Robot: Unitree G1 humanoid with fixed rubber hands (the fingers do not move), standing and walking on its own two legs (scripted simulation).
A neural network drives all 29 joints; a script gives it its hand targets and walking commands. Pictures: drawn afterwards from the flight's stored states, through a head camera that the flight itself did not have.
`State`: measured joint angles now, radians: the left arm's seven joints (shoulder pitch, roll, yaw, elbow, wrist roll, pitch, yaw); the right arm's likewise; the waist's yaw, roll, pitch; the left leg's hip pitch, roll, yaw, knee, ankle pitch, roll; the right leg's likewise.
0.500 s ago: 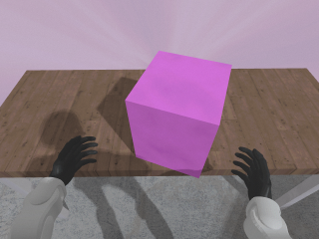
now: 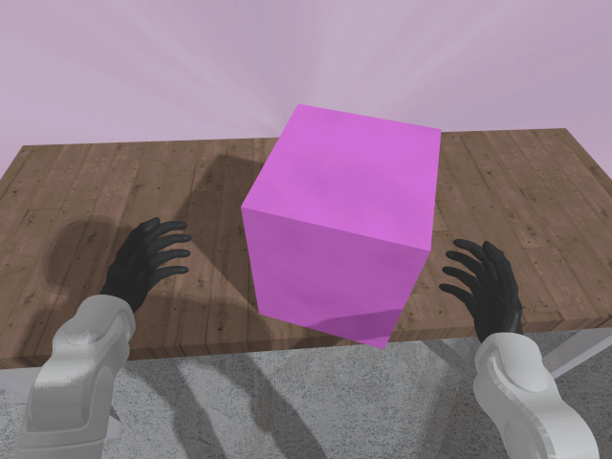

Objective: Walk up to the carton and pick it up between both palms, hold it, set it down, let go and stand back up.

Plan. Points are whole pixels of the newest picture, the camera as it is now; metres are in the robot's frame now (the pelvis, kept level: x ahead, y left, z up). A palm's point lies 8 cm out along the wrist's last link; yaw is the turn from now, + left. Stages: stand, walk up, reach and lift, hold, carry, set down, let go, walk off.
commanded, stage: reach and lift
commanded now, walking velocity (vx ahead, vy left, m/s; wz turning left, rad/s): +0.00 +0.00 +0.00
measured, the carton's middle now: (342, 229) +0.39 -0.06 +0.05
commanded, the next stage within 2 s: none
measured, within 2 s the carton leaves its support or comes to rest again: neither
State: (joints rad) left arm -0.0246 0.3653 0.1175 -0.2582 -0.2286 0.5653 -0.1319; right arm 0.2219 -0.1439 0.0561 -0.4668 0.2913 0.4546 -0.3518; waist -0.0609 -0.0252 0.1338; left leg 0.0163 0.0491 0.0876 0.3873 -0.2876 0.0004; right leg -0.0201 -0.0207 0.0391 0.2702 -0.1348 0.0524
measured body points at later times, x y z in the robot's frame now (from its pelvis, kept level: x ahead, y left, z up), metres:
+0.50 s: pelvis -0.04 -0.01 +0.00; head -0.04 +0.01 +0.45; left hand +0.36 +0.17 +0.16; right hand +0.28 -0.22 +0.15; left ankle -0.04 +0.10 -0.75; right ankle +0.02 -0.16 -0.75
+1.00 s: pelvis -0.03 -0.01 +0.00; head -0.02 +0.01 +0.45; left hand +0.43 +0.15 +0.21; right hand +0.35 -0.21 +0.19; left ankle -0.04 +0.10 -0.75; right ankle +0.02 -0.16 -0.75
